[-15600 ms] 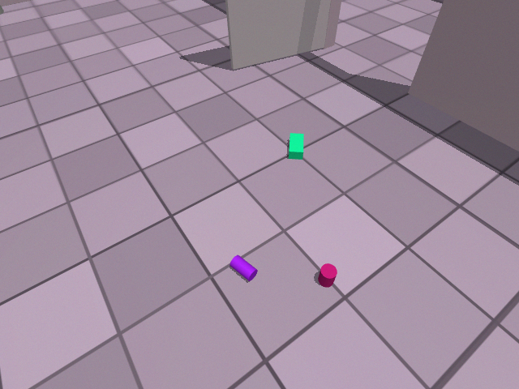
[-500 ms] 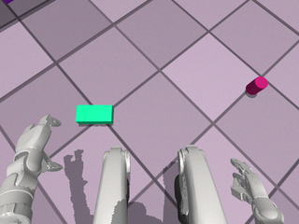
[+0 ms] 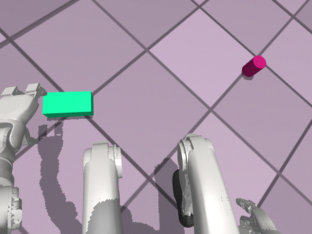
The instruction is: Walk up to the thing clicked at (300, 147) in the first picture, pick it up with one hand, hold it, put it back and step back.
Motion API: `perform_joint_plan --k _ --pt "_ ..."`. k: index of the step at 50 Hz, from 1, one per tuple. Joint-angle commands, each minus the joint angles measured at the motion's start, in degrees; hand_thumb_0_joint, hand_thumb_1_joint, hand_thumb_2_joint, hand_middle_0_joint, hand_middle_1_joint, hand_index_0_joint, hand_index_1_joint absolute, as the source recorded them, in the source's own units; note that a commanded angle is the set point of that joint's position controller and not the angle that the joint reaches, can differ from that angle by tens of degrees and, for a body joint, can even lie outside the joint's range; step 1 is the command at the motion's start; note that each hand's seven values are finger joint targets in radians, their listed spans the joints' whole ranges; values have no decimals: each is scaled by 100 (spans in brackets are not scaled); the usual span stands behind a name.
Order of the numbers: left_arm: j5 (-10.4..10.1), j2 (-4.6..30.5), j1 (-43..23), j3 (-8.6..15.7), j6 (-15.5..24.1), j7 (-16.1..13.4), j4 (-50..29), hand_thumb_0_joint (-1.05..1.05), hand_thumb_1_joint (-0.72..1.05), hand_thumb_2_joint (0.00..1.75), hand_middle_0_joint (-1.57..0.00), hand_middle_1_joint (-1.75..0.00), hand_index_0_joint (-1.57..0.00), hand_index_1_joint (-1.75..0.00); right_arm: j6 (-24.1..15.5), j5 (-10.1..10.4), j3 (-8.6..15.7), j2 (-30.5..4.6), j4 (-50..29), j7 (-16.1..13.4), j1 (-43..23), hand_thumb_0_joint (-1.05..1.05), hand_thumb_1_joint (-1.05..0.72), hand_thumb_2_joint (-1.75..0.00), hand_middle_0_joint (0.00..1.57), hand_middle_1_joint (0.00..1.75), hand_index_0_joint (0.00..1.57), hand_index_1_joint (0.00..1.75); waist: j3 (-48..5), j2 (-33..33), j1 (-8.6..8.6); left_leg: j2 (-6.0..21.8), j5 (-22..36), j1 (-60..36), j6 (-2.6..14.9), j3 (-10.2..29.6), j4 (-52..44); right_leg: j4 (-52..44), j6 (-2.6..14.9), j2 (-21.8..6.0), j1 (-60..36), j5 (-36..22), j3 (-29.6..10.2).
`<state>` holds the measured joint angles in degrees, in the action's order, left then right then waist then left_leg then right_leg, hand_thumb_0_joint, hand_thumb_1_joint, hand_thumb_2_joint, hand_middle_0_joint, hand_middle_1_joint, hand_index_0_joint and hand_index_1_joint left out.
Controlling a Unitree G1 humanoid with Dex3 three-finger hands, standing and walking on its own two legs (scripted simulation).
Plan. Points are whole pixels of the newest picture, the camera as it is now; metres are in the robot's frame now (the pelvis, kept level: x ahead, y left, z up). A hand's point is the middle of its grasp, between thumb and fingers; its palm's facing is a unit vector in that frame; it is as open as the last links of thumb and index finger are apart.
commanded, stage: rise first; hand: left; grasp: from above
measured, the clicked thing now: (69, 104) +0.50 +0.30 -0.34
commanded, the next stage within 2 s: none
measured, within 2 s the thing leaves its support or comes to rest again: neither
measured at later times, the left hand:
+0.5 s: hand (37, 115) +0.42 +0.34 -0.19, palm faces -0.46 -0.06 -0.89, open 14.1 cm
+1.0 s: hand (44, 111) +0.44 +0.33 -0.21, palm faces -0.46 -0.07 -0.88, open 14.0 cm
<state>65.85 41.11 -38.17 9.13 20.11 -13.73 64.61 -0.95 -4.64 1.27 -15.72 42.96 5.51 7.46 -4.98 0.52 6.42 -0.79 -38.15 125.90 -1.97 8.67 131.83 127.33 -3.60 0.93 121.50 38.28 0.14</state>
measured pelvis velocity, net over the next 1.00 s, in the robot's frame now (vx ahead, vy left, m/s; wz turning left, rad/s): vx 0.02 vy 0.00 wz -0.04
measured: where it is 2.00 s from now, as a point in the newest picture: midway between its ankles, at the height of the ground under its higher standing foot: (148, 213)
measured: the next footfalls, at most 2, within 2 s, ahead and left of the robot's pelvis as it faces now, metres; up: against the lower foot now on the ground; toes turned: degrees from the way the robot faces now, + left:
none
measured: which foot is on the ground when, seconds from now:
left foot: down 0.00-1.00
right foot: down 0.00-1.00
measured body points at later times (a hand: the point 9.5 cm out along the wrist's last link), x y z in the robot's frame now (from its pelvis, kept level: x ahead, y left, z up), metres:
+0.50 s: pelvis +0.01 +0.00 -0.03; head +0.23 +0.09 +0.35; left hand +0.44 +0.34 -0.14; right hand +0.10 -0.27 -0.14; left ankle +0.09 +0.13 -0.33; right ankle +0.11 -0.15 -0.33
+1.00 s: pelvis +0.02 +0.00 -0.04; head +0.25 +0.08 +0.33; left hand +0.46 +0.33 -0.16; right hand +0.09 -0.28 -0.15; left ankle +0.09 +0.13 -0.33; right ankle +0.11 -0.15 -0.33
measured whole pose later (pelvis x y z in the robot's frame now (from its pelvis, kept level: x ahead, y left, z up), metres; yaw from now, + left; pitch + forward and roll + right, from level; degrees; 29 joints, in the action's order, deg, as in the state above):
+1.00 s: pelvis +0.02 +0.00 -0.04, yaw -2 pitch +33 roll -9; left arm 76.3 46.9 -49.3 9.8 20.4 -23.2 81.5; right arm -0.4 -10.6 -2.1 -14.8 44.1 8.3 5.8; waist -2.9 1.8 11.4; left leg -1.5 -40.8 133.5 -2.2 10.4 140.9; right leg 135.3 -4.2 1.7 128.4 40.7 0.7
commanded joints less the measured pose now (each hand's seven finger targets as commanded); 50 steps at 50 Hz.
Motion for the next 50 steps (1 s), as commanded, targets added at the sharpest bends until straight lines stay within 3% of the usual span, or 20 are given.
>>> perform_joint_plan --k 1,4,7,10,13,14,18,21,22,23,26,28,30,39,46,50 --pt "231 1731 -1756 264 18 -432 -432 0 -54 103 -6 -95 -5 -96 -44 -41 419 -1364 -268 -2 730 0 -89 -90 20 30 20 30 -3467 -1482 -32 -15 432 -3003 253 -548 -1678 -1110 556 34 -1000 -530 773" --pt "396 1771 -1935 182 5 -495 -218 0 -54 103 -6 -95 -5 -96 -6 -91 404 -1369 -260 31 717 0 -89 -90 20 30 20 30 -3427 -1406 38 -45 243 -2810 281 -573 -1567 -1087 549 33 -966 -402 779" --pt "508 1891 -2093 234 35 -544 -244 0 -52 101 -7 -95 -6 -95 14 -149 387 -1387 -228 60 754 0 -89 -90 20 30 20 30 -3706 -1578 14 -49 588 -3018 245 -546 -1433 -931 538 15 -993 -649 767" --pt "654 1819 -2137 113 71 -581 130 0 -51 100 -7 -96 -7 -96 50 -198 359 -1345 -163 76 786 0 -90 -90 20 30 20 30 -3534 -1294 179 -66 573 -2743 301 -559 -1262 -916 537 68 -953 -653 799" --pt "749 1943 -2192 177 157 -639 304 0 -52 100 -8 -95 -7 -95 71 -257 320 -1336 -135 99 776 0 -90 -90 20 30 20 30 -3411 -1301 171 -83 478 -2552 323 -597 -1169 -884 524 82 -920 -568 787" --pt "776 1985 -2419 163 220 -658 41 0 -53 101 -7 -95 -7 -96 69 -260 322 -1345 -180 101 711 0 -90 -90 20 30 20 30 -3564 -1406 139 -76 539 -2663 302 -583 -1157 -832 529 84 -886 -609 785" --pt "958 1939 -2290 149 290 -779 351 0 -52 99 -7 -97 -7 -96 106 -333 274 -1353 -109 126 751 0 -90 -90 20 30 20 30 -3574 -1579 180 -71 840 -2797 272 -563 -1052 -649 528 104 -797 -836 835" --pt "931 1963 -2543 218 336 -937 328 0 -52 99 -7 -98 -7 -98 103 -378 272 -1360 -99 160 750 0 -90 -90 20 30 20 30 -3653 -1614 243 -56 854 -2782 260 -534 -1001 -565 518 100 -717 -866 858" --pt "994 1936 -2334 175 288 -965 667 0 -53 100 -7 -99 -7 -99 101 -394 243 -1339 -32 159 806 0 -90 -90 20 30 20 30 -3509 -1604 248 -62 880 -2743 280 -569 -963 -569 533 118 -690 -890 867" --pt "971 1981 -2590 211 319 -1019 448 0 -53 100 -6 -99 -7 -99 83 -404 254 -1356 -90 167 747 0 -90 -90 20 30 20 30 -3602 -1637 263 -51 866 -2710 274 -562 -932 -534 518 115 -688 -887 876" --pt "1057 2022 -2472 232 259 -1137 689 0 -53 100 -6 -100 -6 -99 65 -450 212 -1331 -68 179 763 0 -90 -90 20 30 20 30 -3455 -1620 280 -62 816 -2585 296 -599 -890 -552 524 126 -704 -872 869" --pt "1081 2129 -2569 313 215 -1218 613 0 -52 100 -6 -100 -7 -99 54 -447 227 -1356 -38 174 778 0 -90 -90 20 30 20 30 -3655 -1730 223 -59 830 -2689 290 -615 -881 -519 527 135 -677 -885 863" --pt "1051 2093 -2663 291 177 -1274 614 0 -53 100 -6 -101 -6 -100 40 -460 231 -1365 -35 180 789 0 -90 -90 20 30 20 30 -3707 -1752 280 -59 807 -2663 293 -615 -851 -500 517 135 -690 -884 867" --pt "976 2047 -2599 211 -18 -1257 987 0 -52 99 -6 -103 -7 -102 4 -518 170 -1358 -20 198 783 0 -90 -90 20 30 20 30 -3484 -1654 355 -71 773 -2396 325 -598 -765 -453 509 140 -661 -901 877" --pt "929 2131 -2655 256 47 -1150 864 0 -54 101 -6 -102 -7 -102 13 -571 130 -1386 -11 224 857 0 -90 -90 20 30 20 30 -3629 -1565 427 -75 972 -2416 331 -592 -643 -463 493 143 -929 -1091 875" --pt "965 2244 -2526 342 130 -1171 924 0 -53 100 -6 -103 -7 -102 45 -581 99 -1381 -2 236 849 0 -90 -90 20 30 20 30 -3659 -1664 367 -80 1065 -2404 314 -600 -617 -410 507 167 -959 -1139 888"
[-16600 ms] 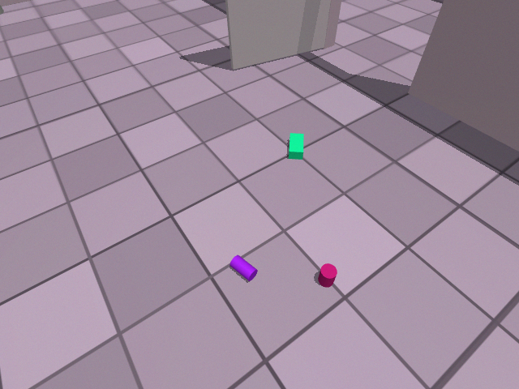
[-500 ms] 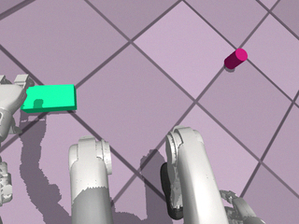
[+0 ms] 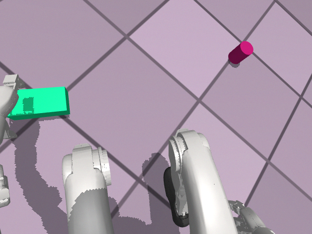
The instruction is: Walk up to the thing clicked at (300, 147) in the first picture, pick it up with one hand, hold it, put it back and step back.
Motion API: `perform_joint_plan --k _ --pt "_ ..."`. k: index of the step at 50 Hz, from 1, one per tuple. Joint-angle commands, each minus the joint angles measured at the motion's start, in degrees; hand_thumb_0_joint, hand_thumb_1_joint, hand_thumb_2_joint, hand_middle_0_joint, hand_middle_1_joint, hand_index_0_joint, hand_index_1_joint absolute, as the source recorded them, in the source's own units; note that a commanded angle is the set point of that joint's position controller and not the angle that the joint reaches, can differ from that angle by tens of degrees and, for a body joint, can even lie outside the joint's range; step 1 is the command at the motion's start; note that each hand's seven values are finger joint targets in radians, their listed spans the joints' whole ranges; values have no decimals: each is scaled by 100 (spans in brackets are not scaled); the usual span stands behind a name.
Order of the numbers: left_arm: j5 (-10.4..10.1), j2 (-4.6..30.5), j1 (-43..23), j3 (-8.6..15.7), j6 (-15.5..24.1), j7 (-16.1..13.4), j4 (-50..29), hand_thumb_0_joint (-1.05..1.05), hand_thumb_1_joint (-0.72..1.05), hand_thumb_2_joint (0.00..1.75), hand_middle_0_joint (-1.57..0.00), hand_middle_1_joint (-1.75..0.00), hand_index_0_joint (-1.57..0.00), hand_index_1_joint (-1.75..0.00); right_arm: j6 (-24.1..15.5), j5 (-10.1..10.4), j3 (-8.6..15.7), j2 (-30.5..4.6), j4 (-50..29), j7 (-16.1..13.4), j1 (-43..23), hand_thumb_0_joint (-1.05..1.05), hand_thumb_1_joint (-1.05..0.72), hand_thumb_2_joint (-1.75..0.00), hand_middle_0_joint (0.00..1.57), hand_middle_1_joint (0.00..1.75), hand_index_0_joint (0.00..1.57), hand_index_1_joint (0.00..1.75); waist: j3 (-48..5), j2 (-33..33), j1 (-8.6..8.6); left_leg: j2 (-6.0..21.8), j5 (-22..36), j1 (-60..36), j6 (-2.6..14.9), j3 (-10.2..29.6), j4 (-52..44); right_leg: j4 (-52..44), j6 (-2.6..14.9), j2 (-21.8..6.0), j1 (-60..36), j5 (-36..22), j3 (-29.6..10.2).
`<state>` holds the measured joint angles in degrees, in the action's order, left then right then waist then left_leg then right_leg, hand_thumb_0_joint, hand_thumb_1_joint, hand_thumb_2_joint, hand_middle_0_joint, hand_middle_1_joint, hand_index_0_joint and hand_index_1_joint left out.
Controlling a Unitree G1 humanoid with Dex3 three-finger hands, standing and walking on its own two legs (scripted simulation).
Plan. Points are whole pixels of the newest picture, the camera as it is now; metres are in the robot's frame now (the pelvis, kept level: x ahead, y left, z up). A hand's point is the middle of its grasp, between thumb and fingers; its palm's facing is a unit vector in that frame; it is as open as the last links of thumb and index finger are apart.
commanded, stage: rise first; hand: left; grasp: from above
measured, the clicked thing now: (39, 103) +0.48 +0.31 -0.29
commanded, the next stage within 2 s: approach in 1.54 s
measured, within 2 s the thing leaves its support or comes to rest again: neither
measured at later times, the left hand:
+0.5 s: hand (9, 110) +0.43 +0.34 -0.18, palm faces -0.44 -0.08 -0.89, open 14.2 cm
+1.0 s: hand (4, 106) +0.44 +0.35 -0.17, palm faces -0.45 -0.08 -0.89, open 14.2 cm
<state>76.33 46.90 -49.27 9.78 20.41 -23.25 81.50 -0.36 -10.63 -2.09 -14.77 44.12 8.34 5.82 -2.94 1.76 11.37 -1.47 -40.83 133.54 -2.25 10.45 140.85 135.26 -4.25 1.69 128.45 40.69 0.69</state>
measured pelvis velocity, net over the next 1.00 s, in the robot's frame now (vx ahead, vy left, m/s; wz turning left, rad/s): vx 0.00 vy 0.01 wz -0.03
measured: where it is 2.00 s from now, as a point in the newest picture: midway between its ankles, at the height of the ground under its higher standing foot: (140, 216)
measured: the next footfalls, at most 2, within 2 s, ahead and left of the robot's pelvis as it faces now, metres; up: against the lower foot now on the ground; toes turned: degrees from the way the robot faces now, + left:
none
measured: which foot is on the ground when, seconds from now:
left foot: down 0.00-1.00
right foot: down 0.00-1.00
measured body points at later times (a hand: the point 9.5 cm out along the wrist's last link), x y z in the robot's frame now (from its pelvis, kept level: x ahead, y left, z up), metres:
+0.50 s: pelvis +0.00 +0.00 -0.01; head +0.23 +0.10 +0.37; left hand +0.45 +0.35 -0.13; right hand +0.07 -0.27 -0.10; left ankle +0.07 +0.13 -0.29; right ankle +0.10 -0.14 -0.28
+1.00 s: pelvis +0.00 +0.01 -0.01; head +0.23 +0.11 +0.37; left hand +0.46 +0.35 -0.12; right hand +0.07 -0.27 -0.10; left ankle +0.07 +0.13 -0.29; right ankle +0.10 -0.14 -0.28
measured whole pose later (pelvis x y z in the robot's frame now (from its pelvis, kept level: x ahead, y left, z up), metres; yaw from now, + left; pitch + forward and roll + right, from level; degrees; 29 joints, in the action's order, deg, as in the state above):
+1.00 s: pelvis +0.00 +0.01 -0.01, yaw -1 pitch +32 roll -11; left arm 77.2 51.2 -53.6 8.0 20.5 -22.4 84.1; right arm -0.6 -11.2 -5.0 -15.1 42.9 9.0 6.4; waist -1.7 2.3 13.3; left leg -1.8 -40.6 134.7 -1.2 11.2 142.5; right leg 135.5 -3.9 1.7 128.2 40.5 1.5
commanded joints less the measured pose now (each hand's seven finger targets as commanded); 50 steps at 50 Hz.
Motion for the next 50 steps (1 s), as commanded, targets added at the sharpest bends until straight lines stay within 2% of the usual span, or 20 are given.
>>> perform_joint_plan --k 1,2,5,6,8,11,13,14,19,24,26,27,29,33,37,42,44,47,48,50 --pt "-80 1628 -1456 237 112 -238 -739 0 -52 99 -6 -103 -7 -102 -7 1 416 -1470 -113 -45 1002 0 -90 -90 20 30 20 30 -3825 -1729 -88 -11 1333 -3103 357 -784 -1469 -1221 562 91 -1686 -1421 816" --pt "-68 1623 -1488 222 125 -250 -644 0 -60 107 -6 -97 -3 -101 1 -4 420 -1476 -92 -50 999 0 -90 -90 20 30 20 30 -3821 -1630 -48 -10 1282 -3050 369 -778 -1428 -1236 561 102 -1653 -1400 812" --pt "-43 1630 -1565 208 145 -320 -597 0 -55 103 -7 -102 -6 -102 -16 -34 390 -1481 -77 -45 1008 0 -90 -90 20 30 20 30 -3631 -1643 2 -5 1227 -2947 379 -790 -1402 -1255 549 97 -1633 -1384 810" --pt "-36 1660 -1540 242 139 -358 -532 0 -56 103 -7 -101 -6 -102 -22 -18 378 -1485 -47 -46 1006 0 -90 -90 20 30 20 30 -3580 -1685 -45 -7 1187 -2948 369 -798 -1438 -1249 566 97 -1579 -1330 806" --pt "1 1661 -1688 213 130 -403 -574 0 -54 102 -7 -101 -7 -101 -33 -23 377 -1517 -63 -45 1007 0 -90 -90 20 30 20 30 -3626 -1847 28 17 1188 -3102 339 -758 -1476 -1191 561 101 -1459 -1297 876" --pt "26 1659 -1756 182 95 -454 -551 0 -56 103 -6 -102 -6 -102 -43 -5 385 -1545 -69 -42 961 0 -90 -90 20 30 20 30 -3650 -2026 6 21 1121 -3206 305 -727 -1569 -1129 576 98 -1300 -1197 924" --pt "40 1683 -1802 165 48 -459 -532 0 -55 103 -7 -102 -6 -102 -63 -34 357 -1547 -60 -37 975 0 -90 -90 20 30 20 30 -3597 -2077 81 18 1126 -3217 316 -735 -1534 -1129 552 90 -1310 -1223 919" --pt "41 1706 -1878 175 37 -479 -583 0 -56 103 -6 -102 -6 -102 -71 -33 355 -1562 -67 -40 960 0 -90 -90 20 30 20 30 -3631 -2059 52 26 1145 -3199 316 -739 -1506 -1118 555 82 -1319 -1263 905" --pt "14 1704 -1863 100 -47 -432 -294 0 -57 104 -7 -101 -6 -102 -112 -50 310 -1556 -61 -32 967 0 -91 -90 20 30 20 30 -3398 -1831 158 8 945 -2933 353 -728 -1475 -1194 565 101 -1327 -1136 897" --pt "31 1920 -1909 219 -54 -387 -474 0 -57 104 -7 -101 -6 -102 -113 -44 277 -1611 -102 -44 967 0 -90 -90 20 30 20 30 -3717 -2105 57 10 1170 -3183 313 -688 -1500 -1080 549 85 -1395 -1297 931" --pt "19 1803 -1853 111 -77 -330 -322 0 -57 104 -6 -102 -5 -103 -114 -74 238 -1605 -91 -27 1004 0 -90 -90 20 30 20 30 -3579 -2042 162 8 1236 -3125 319 -684 -1429 -1065 545 86 -1408 -1377 922" --pt "44 1830 -1839 79 -65 -308 -313 0 -57 104 -6 -102 -6 -103 -107 -60 240 -1603 -86 -30 992 0 -91 -90 20 30 20 30 -3599 -2005 143 13 1227 -3080 320 -681 -1416 -1080 565 105 -1422 -1382 916" --pt "23 2017 -1856 211 -61 -297 -381 0 -57 103 -6 -102 -6 -103 -96 -34 236 -1615 -121 -33 1013 0 -91 -90 20 30 20 30 -3612 -2082 96 2 1215 -3075 313 -686 -1456 -1073 571 91 -1459 -1359 912" --pt "16 1964 -1920 150 -26 -231 -367 0 -57 104 -6 -102 -6 -103 -87 -74 186 -1630 -142 -20 1038 0 -91 -90 20 30 20 30 -3453 -2086 193 14 1213 -3063 314 -656 -1446 -1080 551 94 -1415 -1358 937" --pt "-12 2130 -1948 227 22 -197 -567 0 -57 104 -6 -103 -6 -104 -81 -44 195 -1640 -159 -21 1051 0 -91 -90 20 30 20 30 -3639 -2164 101 13 1149 -3096 300 -652 -1460 -1090 580 100 -1458 -1296 926" --pt "-1 1898 -1972 92 63 -150 -628 0 -58 104 -6 -103 -5 -104 -65 -41 225 -1640 -171 -12 1114 0 -91 -90 20 30 20 30 -3617 -2249 198 38 1308 -3291 276 -605 -1461 -1055 563 95 -1353 -1400 959" --pt "5 1944 -1997 143 64 -151 -707 0 -58 104 -6 -102 -5 -103 -47 -16 233 -1644 -151 -6 1154 0 -90 -90 20 30 20 30 -3718 -2268 140 33 1455 -3364 264 -590 -1487 -1027 561 81 -1393 -1505 961" --pt "-10 1755 -1996 -15 47 -115 -460 0 -58 104 -6 -103 -5 -104 -38 -14 194 -1640 -172 13 1149 0 -91 -90 20 30 20 30 -3506 -2106 246 40 1434 -3269 277 -543 -1491 -1031 565 85 -1301 -1503 985" --pt "-4 1800 -2013 -8 50 -112 -460 0 -58 104 -6 -102 -5 -103 -36 -34 174 -1652 -171 18 1162 0 -91 -90 20 30 20 30 -3426 -2160 275 33 1423 -3230 287 -569 -1486 -1052 545 82 -1331 -1500 986" --pt "-9 1969 -2001 92 61 -108 -510 0 -58 104 -6 -103 -6 -104 -39 7 184 -1665 -209 1 1111 0 -91 -90 20 30 20 30 -3498 -2187 144 22 1286 -3150 280 -592 -1526 -1070 578 92 -1365 -1410 959"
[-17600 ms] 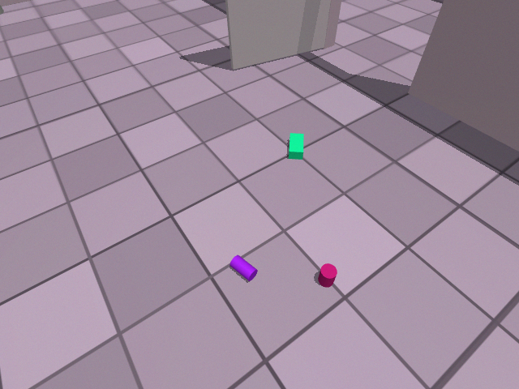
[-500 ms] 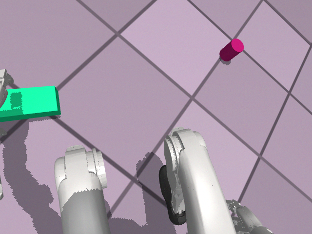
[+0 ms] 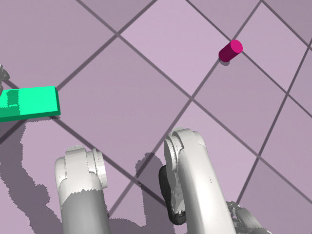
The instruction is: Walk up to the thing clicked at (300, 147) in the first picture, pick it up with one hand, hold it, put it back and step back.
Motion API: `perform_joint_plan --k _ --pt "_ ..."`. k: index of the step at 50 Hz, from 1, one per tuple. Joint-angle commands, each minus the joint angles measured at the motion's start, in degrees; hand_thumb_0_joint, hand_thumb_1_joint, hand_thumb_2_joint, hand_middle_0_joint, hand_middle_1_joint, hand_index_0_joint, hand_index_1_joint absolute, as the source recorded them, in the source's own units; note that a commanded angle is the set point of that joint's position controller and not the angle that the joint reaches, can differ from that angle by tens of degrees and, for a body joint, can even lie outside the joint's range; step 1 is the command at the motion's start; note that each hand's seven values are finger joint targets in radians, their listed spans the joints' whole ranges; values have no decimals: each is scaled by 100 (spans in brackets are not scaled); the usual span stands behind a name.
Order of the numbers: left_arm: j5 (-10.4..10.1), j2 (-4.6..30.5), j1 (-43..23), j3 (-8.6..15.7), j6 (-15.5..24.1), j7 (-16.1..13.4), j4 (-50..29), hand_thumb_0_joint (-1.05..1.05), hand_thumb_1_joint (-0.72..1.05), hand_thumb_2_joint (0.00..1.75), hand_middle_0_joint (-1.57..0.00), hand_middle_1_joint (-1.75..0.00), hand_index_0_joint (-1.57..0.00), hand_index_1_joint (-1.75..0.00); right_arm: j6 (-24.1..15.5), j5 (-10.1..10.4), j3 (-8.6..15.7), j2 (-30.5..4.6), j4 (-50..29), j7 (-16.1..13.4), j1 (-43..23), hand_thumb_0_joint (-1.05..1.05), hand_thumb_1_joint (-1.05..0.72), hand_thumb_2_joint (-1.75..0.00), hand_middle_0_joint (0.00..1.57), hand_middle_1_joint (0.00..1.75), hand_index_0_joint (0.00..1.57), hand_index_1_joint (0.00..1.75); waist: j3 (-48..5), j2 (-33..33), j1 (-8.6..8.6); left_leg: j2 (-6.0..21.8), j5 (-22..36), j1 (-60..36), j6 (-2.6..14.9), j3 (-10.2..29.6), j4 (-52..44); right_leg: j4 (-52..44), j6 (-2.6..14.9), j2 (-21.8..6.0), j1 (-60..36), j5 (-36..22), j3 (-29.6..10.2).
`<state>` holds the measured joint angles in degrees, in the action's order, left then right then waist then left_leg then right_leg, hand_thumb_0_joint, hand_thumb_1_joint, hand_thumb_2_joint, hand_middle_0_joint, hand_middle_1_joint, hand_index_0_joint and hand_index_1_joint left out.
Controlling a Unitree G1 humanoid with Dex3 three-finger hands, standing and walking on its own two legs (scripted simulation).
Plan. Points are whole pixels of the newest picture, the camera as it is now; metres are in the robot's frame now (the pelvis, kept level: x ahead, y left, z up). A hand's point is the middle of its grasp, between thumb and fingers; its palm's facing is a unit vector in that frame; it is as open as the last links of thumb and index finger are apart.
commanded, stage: rise first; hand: left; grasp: from above
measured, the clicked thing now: (28, 103) +0.47 +0.31 -0.29
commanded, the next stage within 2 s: approach in 0.54 s
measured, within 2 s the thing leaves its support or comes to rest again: neither
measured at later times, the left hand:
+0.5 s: hand out of the picture +0.43 +0.35 -0.17, palm faces -0.45 -0.09 -0.89, open 14.2 cm
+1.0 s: hand (17, 88) +0.47 +0.30 -0.15, palm faces -0.42 -0.06 -0.91, open 14.0 cm
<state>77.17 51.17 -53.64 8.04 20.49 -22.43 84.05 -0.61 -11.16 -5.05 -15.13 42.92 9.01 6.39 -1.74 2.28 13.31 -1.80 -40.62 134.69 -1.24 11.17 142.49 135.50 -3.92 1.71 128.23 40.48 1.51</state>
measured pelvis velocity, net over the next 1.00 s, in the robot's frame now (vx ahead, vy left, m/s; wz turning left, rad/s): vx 0.00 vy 0.00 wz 0.00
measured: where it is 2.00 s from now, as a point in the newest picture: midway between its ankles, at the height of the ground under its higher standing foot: (136, 217)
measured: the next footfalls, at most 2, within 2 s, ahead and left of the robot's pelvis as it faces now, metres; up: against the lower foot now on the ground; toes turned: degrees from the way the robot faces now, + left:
none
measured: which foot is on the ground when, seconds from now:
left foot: down 0.00-1.00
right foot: down 0.00-1.00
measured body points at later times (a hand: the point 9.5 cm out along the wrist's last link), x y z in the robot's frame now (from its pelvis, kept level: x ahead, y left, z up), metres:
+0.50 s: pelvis +0.00 +0.00 +0.00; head +0.23 +0.10 +0.37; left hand +0.45 +0.35 -0.12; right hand +0.06 -0.27 -0.09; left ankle +0.07 +0.13 -0.28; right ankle +0.10 -0.15 -0.28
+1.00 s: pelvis +0.00 +0.00 +0.01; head +0.23 +0.10 +0.38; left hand +0.49 +0.30 -0.10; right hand +0.07 -0.27 -0.08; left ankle +0.07 +0.13 -0.28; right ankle +0.10 -0.15 -0.28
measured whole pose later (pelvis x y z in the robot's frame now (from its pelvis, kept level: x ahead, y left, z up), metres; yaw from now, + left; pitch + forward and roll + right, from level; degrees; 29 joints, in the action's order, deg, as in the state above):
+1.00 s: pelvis +0.00 +0.00 +0.01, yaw +0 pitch +33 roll -11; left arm 76.8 46.7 -61.8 1.6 16.3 -23.2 88.0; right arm -2.3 -9.8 -6.0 -15.0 41.7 8.0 7.1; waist -2.9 1.8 16.3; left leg -1.3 -39.6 134.5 -1.5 10.9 140.1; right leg 133.3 -3.7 1.7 128.7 39.0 1.6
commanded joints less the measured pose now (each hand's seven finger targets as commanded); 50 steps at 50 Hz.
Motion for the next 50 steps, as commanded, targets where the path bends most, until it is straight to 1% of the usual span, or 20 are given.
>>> perform_joint_plan --k 1,2,5,8,10,12,14,18,20,25,28,32,33,35,36,40,43,46,48,50 --pt "-104 1627 -1603 344 67 -200 -795 0 -57 104 -6 -103 -6 -104 -8 64 485 -1638 -114 -65 1051 0 -91 -90 20 30 20 30 -3669 -2274 -73 57 1214 -3310 167 -659 -1719 -1091 541 71 -1355 -1338 875" --pt "-84 1617 -1518 331 60 -200 -736 0 -58 104 -6 -103 -6 -104 -8 59 473 -1611 -127 -69 1030 0 -91 -90 20 30 20 30 -3673 -2286 -107 59 1212 -3340 167 -674 -1713 -1093 547 78 -1353 -1321 874" --pt "-35 1486 -1668 233 61 -210 -681 0 -58 104 -6 -104 -6 -105 -18 36 441 -1590 -90 -62 1050 0 -91 -90 20 30 20 30 -3566 -2053 53 49 1185 -3170 213 -697 -1622 -1136 527 98 -1397 -1355 860" --pt "-62 1694 -1708 370 64 -246 -803 0 -59 106 -7 -103 -5 -104 -31 57 439 -1610 -122 -80 1041 0 -91 -90 20 30 20 30 -3701 -2204 -29 49 1147 -3206 211 -711 -1663 -1168 525 94 -1459 -1330 847" --pt "-48 1511 -1661 212 58 -244 -693 0 -58 105 -7 -103 -6 -104 -46 52 439 -1590 -110 -87 1016 0 -91 -90 20 30 20 30 -3625 -2158 13 58 1026 -3161 207 -709 -1665 -1183 540 112 -1376 -1225 860" --pt "-60 1559 -1742 250 67 -265 -670 0 -57 104 -6 -104 -6 -104 -56 31 422 -1605 -102 -92 1025 0 -91 -90 20 30 20 30 -3533 -1976 90 50 987 -3013 234 -703 -1624 -1206 512 109 -1403 -1204 861" --pt "-48 1691 -1671 293 61 -265 -556 0 -58 105 -7 -103 -6 -104 -55 49 407 -1616 -126 -100 991 0 -91 -90 20 30 20 30 -3618 -2187 -3 41 1026 -3122 204 -687 -1686 -1108 539 103 -1331 -1194 864" --pt "-32 1491 -1793 131 86 -243 -472 0 -58 104 -7 -103 -6 -104 -82 24 390 -1614 -96 -107 1022 0 -91 -90 20 30 20 30 -3409 -2063 130 44 912 -3046 214 -680 -1654 -1152 527 101 -1269 -1140 879" --pt "-27 1665 -1704 228 82 -254 -466 0 -59 105 -7 -103 -5 -104 -103 16 378 -1616 -94 -111 1045 0 -91 -90 20 30 20 30 -3422 -2023 62 37 904 -3002 224 -712 -1613 -1194 528 106 -1360 -1131 852" --pt "-45 1638 -1611 257 123 -311 -471 0 -57 103 -6 -104 -6 -105 -125 10 369 -1619 -113 -114 1020 0 -90 -90 20 30 20 30 -3498 -2090 44 47 927 -3045 204 -701 -1631 -1168 532 111 -1364 -1148 883" --pt "27 1816 -1600 385 107 -325 -796 0 -59 105 -7 -102 -5 -104 -133 26 406 -1604 -105 -102 1090 0 -91 -90 20 30 20 30 -3841 -2467 -67 54 1262 -3398 166 -711 -1624 -1057 547 89 -1404 -1381 868" --pt "-45 1647 -1589 385 43 -379 -983 0 -61 112 -8 -98 -3 -103 -115 38 446 -1616 -114 -77 1095 0 -91 -90 20 30 20 30 -3898 -2543 -52 59 1443 -3513 153 -694 -1682 -1036 539 78 -1371 -1526 890" --pt "-70 1598 -1583 370 20 -361 -1119 0 -57 104 -7 -104 -6 -105 -104 68 493 -1620 -116 -81 1128 0 -90 -90 20 30 20 30 -4102 -2586 -96 63 1531 -3662 149 -704 -1685 -1057 550 77 -1400 -1577 875" --pt "-55 1320 -1572 144 -62 -313 -898 0 -55 101 -7 -106 -8 -106 -107 80 518 -1571 -105 -56 1162 0 -90 -90 20 30 20 30 -3877 -2386 50 74 1432 -3461 173 -712 -1632 -1096 557 86 -1342 -1569 857" --pt "-105 1263 -1779 134 -66 -306 -1189 0 -55 102 -7 -106 -7 -106 -98 100 535 -1566 -84 -65 1177 0 -90 -90 20 30 20 30 -3952 -2415 26 59 1391 -3441 173 -730 -1702 -1171 554 78 -1392 -1557 841" --pt "-218 676 -2232 -310 -161 -206 -1089 0 -56 102 -7 -106 -7 -106 -116 164 589 -1585 -51 -93 1277 0 -91 -90 20 30 20 30 -3687 -2307 315 96 1026 -3327 169 -652 -1779 -1263 563 67 -1134 -1311 883" --pt "-189 493 -2588 -555 -242 -181 -828 0 -55 101 -7 -109 -8 -108 -137 171 526 -1585 -12 -123 1417 0 -91 -90 20 30 20 30 -3562 -2039 512 103 950 -3187 209 -662 -1743 -1427 544 100 -1253 -1302 879" --pt "-171 463 -2630 -637 -358 -233 -353 0 -55 102 -7 -109 -8 -108 -170 154 425 -1590 -35 -162 1426 0 -91 -90 20 30 20 30 -3397 -1981 556 100 914 -3070 221 -686 -1736 -1480 536 99 -1325 -1286 862" --pt "-61 867 -2697 -434 -452 -313 -253 0 -55 103 -8 -108 -8 -108 -168 159 361 -1642 -92 -190 1391 0 -91 -90 20 30 20 30 -3626 -2155 403 81 1093 -3183 183 -645 -1834 -1337 569 77 -1324 -1378 891" --pt "-16 926 -2556 -367 -584 -373 36 0 -55 102 -8 -107 -8 -107 -157 177 304 -1612 -182 -187 1297 0 -91 -90 20 30 20 30 -3609 -2368 325 79 1209 -3268 150 -659 -1911 -1243 601 66 -1286 -1447 890"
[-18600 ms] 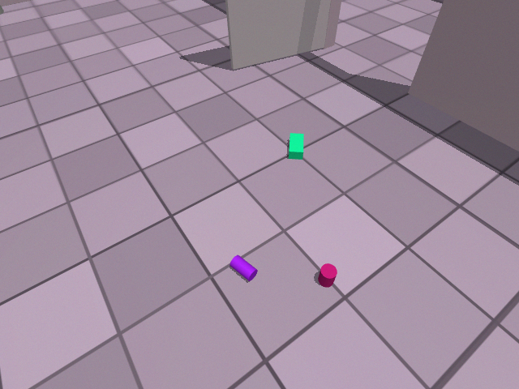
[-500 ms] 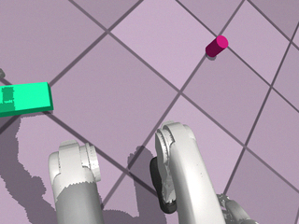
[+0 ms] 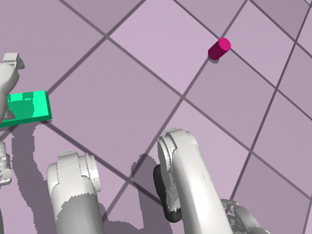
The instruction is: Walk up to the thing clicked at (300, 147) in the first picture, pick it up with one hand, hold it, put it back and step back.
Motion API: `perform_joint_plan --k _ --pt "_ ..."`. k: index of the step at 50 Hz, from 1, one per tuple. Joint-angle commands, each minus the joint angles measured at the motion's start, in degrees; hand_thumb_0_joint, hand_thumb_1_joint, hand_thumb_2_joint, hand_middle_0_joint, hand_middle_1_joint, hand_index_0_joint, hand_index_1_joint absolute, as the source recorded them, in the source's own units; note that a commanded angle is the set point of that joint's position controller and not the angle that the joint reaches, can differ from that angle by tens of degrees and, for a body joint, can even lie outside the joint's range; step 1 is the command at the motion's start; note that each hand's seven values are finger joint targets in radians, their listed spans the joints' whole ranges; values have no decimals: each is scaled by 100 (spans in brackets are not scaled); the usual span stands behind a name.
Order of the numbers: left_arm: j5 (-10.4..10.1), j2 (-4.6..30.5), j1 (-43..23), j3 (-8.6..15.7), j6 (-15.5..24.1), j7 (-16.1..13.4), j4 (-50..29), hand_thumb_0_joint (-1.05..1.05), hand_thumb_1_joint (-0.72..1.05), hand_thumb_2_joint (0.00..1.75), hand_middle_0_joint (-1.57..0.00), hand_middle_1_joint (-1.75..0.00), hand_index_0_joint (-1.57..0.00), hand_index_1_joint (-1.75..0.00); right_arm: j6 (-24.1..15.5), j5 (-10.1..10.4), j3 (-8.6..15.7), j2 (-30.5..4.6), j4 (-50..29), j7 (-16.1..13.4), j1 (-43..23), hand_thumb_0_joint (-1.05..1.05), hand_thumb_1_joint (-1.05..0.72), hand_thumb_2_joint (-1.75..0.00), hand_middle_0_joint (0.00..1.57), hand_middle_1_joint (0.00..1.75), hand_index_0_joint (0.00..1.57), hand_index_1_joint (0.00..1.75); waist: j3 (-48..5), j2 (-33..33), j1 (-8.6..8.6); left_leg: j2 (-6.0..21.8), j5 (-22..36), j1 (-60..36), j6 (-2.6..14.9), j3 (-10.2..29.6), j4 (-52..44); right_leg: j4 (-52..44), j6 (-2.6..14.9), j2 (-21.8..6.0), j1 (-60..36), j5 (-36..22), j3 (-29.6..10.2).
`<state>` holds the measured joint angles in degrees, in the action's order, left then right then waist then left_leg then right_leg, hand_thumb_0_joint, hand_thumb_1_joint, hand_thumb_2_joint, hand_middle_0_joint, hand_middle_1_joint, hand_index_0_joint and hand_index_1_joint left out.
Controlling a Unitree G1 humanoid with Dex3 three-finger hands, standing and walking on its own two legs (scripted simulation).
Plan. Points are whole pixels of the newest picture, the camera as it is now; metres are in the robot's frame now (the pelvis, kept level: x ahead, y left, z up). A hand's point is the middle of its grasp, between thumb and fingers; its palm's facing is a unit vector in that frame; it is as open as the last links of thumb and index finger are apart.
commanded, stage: approach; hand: left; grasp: from above
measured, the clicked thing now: (18, 109) +0.48 +0.32 -0.30
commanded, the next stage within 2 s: close in in 0.36 s
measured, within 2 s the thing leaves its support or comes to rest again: neither
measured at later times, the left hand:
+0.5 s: hand out of the picture +0.46 +0.34 -0.18, palm faces -0.49 -0.08 -0.87, open 13.8 cm
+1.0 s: hand (14, 109) +0.46 +0.31 -0.24, palm faces -0.48 -0.10 -0.87, open 14.0 cm
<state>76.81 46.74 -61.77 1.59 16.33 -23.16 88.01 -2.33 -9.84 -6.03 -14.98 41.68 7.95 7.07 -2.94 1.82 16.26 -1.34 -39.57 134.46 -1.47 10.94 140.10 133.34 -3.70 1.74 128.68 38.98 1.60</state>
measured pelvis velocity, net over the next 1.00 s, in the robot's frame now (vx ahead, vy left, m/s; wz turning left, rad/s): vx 0.00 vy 0.00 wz -0.04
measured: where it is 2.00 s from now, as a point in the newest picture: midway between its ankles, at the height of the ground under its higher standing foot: (132, 217)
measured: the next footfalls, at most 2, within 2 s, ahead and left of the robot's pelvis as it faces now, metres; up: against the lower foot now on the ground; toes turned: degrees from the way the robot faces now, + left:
none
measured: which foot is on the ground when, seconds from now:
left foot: down 0.00-1.00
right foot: down 0.00-1.00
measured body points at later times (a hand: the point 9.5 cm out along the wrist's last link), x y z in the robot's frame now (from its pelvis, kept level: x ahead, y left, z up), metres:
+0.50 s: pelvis +0.00 +0.00 -0.01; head +0.25 +0.10 +0.35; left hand +0.48 +0.34 -0.13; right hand +0.05 -0.27 -0.10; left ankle +0.07 +0.13 -0.29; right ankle +0.11 -0.15 -0.29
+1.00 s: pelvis +0.00 +0.00 -0.02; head +0.26 +0.11 +0.33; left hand +0.48 +0.31 -0.19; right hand +0.03 -0.26 -0.09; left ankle +0.07 +0.13 -0.29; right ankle +0.11 -0.14 -0.29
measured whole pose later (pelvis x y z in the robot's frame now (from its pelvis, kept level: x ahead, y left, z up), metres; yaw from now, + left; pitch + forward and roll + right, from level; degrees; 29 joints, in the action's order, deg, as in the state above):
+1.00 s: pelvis +0.00 +0.00 -0.02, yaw -2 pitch +30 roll -13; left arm 79.3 55.7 -61.7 6.6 16.6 -30.2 98.7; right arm -6.2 -13.5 -12.5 -16.6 39.5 10.1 7.8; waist 4.1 5.4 20.9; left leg -1.1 -39.3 136.7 -0.7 12.8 145.1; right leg 136.3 -4.2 2.9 130.1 37.9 2.8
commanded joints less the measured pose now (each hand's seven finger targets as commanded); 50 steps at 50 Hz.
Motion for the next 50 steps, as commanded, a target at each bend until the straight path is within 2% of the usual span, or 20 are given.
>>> perform_joint_plan --k 1,3,5,8,10,12,16,19,21,22,26,27,30,33,36,39,44,46,48,50 --pt "70 1458 -1653 364 -233 -346 -288 0 -55 102 -8 -107 -8 -107 25 47 381 -1639 -107 -83 1232 0 -90 -90 20 30 20 30 -3559 -2373 7 27 1214 -3326 161 -639 -1681 -998 582 56 -1373 -1391 877" --pt "46 1497 -1610 409 -351 -382 -272 0 -55 102 -9 -105 -9 -105 29 62 322 -1613 -193 -82 1194 0 -90 -90 20 30 20 30 -3566 -2278 26 -1 1246 -3192 218 -742 -1610 -1065 572 74 -1562 -1462 819" --pt "21 1826 -1466 643 -459 -412 -378 0 -53 101 -11 -102 -11 -102 26 75 288 -1649 -261 -89 1173 0 -91 -90 20 30 20 30 -3741 -2321 -104 -22 1378 -3160 249 -829 -1551 -1073 547 53 -1821 -1599 732" --pt "-140 1810 -1224 644 -550 -322 -301 0 -52 103 -12 -100 -11 -101 -28 127 274 -1643 -299 -73 1124 0 -90 -90 20 30 20 30 -3542 -2001 -38 -1 1176 -2894 317 -829 -1495 -1114 522 88 -1824 -1453 717" --pt "-282 2041 -1176 714 -507 -243 -503 0 -53 100 -12 -99 -12 -100 -28 137 242 -1629 -341 -85 1027 0 -90 -90 20 30 20 30 -3652 -2050 -147 -1 987 -2708 333 -845 -1504 -1135 522 102 -1964 -1272 687" --pt "-376 2175 -1206 788 -423 -152 -765 0 -53 100 -12 -98 -11 -98 -28 122 266 -1655 -319 -107 1084 0 -90 -89 20 30 20 30 -3769 -1826 -124 8 899 -2570 363 -845 -1407 -1202 476 98 -2142 -1193 668" --pt "-513 2058 -1449 652 -144 126 -975 0 -53 100 -12 -100 -12 -100 -46 80 288 -1677 -169 -139 1222 0 -91 -90 20 30 20 30 -3466 -1672 118 26 613 -2362 361 -780 -1277 -1266 468 109 -2021 -906 686" --pt "-469 1819 -1633 510 107 236 -1015 0 -53 103 -13 -102 -12 -103 -62 -4 305 -1714 -120 -132 1368 0 -91 -90 20 30 20 30 -3230 -1794 287 40 490 -2565 279 -694 -1305 -1263 516 97 -1745 -737 836" --pt "-472 1371 -1844 207 284 302 -1163 0 -53 104 -13 -103 -12 -104 -59 -38 304 -1684 -32 -111 1475 0 -91 -90 20 30 20 30 -3175 -1928 455 64 527 -2739 247 -649 -1263 -1252 503 101 -1638 -814 885" --pt "-411 1348 -1914 153 346 296 -1241 0 -52 107 -13 -104 -12 -105 -49 -30 319 -1730 17 -109 1535 0 -91 -90 20 30 20 30 -3257 -2038 439 65 671 -2933 217 -623 -1266 -1197 514 100 -1583 -940 924" --pt "-237 1515 -1699 187 421 124 -1273 0 -55 105 -8 -107 -9 -107 7 -43 332 -1753 -46 -69 1539 0 -90 -90 20 30 20 30 -3601 -2460 226 70 1124 -3372 127 -609 -1351 -1062 532 106 -1671 -1291 998" --pt "-192 1467 -1494 201 383 63 -984 0 -55 104 -8 -107 -8 -106 25 -43 326 -1776 -69 -53 1516 0 -90 -90 20 30 20 30 -3454 -2444 235 66 1265 -3426 106 -580 -1360 -972 552 88 -1544 -1370 1045" --pt "-24 1808 -1394 528 310 -188 -891 0 -53 101 -7 -106 -8 -105 87 -37 299 -1777 -153 -20 1409 0 -90 -89 20 30 20 30 -3607 -2685 39 68 1734 -3638 77 -529 -1451 -803 578 79 -1463 -1666 1074" --pt "140 1849 -1520 588 196 -424 -759 0 -53 101 -7 -102 -7 -102 83 -64 250 -1751 -225 38 1267 0 -89 -90 20 30 20 30 -3511 -2764 91 83 1892 -3659 103 -535 -1435 -745 566 87 -1372 -1833 1062" --pt "190 1528 -1519 416 78 -586 -100 0 -54 101 -7 -101 -6 -101 3 -132 166 -1740 -211 120 1186 0 -90 -90 20 30 20 30 -2969 -2406 376 86 1540 -3180 168 -551 -1315 -771 526 105 -1321 -1696 1038" --pt "209 1854 -1592 542 20 -744 -27 0 -55 102 -7 -100 -6 -101 -81 -146 100 -1815 -227 115 1160 0 -90 -90 20 30 20 30 -3201 -2427 305 60 1357 -3122 204 -554 -1290 -820 524 121 -1506 -1586 993" --pt "173 1859 -1680 521 16 -895 477 0 -53 100 -7 -101 -7 -101 -328 -311 -24 -1912 -327 167 1031 0 -90 -90 20 30 20 30 -2761 -2070 654 92 742 -2747 256 -498 -1142 -808 471 162 -1355 -1137 1068" --pt "157 2005 -1715 513 45 -925 459 0 -53 100 -7 -103 -7 -102 -422 -307 -62 -1942 -325 165 972 0 -90 -90 20 30 20 30 -2729 -2164 614 92 515 -2701 265 -515 -1115 -837 473 170 -1326 -940 1046" --pt "171 2375 -1753 684 75 -983 238 0 -53 99 -7 -102 -7 -102 -487 -346 -90 -2040 -323 144 974 0 -90 -90 20 30 20 30 -2823 -2243 544 115 486 -2790 251 -506 -1120 -859 465 188 -1437 -896 1058" --pt "217 2288 -1663 603 81 -1025 266 0 -54 100 -7 -102 -7 -102 -529 -398 -147 -2002 -331 140 992 0 -90 -90 20 30 20 30 -2968 -2400 561 137 646 -2938 219 -505 -1075 -794 473 211 -1538 -1052 1071"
